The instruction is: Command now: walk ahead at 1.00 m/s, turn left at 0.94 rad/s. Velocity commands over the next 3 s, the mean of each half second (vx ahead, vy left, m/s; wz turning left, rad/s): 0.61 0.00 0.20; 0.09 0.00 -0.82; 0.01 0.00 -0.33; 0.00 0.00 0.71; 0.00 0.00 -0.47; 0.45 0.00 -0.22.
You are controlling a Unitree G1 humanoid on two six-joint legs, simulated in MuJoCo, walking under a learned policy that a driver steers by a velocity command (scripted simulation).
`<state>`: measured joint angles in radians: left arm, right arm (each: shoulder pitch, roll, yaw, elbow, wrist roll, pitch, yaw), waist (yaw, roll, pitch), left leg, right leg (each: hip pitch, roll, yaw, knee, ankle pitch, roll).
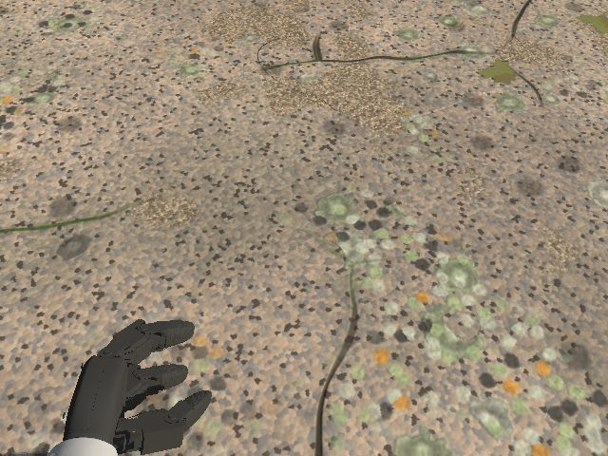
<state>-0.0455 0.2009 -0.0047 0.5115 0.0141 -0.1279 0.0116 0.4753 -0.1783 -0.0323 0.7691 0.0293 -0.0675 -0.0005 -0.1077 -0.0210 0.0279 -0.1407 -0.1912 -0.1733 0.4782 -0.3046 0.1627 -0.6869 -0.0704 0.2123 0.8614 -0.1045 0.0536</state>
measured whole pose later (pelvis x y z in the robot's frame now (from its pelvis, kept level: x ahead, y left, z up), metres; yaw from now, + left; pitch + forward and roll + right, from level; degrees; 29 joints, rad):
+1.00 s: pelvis +0.43 -0.10 +0.00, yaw -23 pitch +2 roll +2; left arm 0.20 0.34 0.08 0.56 0.00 0.03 0.00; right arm 0.08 -0.33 -0.10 0.73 -0.01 0.00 -0.02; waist 0.00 0.02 0.07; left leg -0.50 0.02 0.00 1.09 -0.47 -0.05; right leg -0.39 0.02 0.04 0.59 -0.23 -0.04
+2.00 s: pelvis +0.47 -0.11 +0.01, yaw -5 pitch +2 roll +0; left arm 0.18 0.27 0.06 0.68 0.01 0.02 0.02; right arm 0.14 -0.30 -0.07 0.60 0.01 0.07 0.00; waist 0.03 0.01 0.08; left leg -0.50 0.07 -0.03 0.89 -0.39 -0.11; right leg -0.15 -0.02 -0.16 0.41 -0.28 -0.04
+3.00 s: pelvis +0.60 -0.16 +0.01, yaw -28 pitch +2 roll +0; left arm 0.34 0.29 0.04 0.68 0.01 -0.08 0.00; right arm 0.22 -0.31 -0.07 0.73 0.04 -0.05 0.05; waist 0.03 0.00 -0.05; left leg -0.72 0.06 -0.03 0.85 0.00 -0.03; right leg 0.07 -0.01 -0.07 0.20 -0.31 -0.02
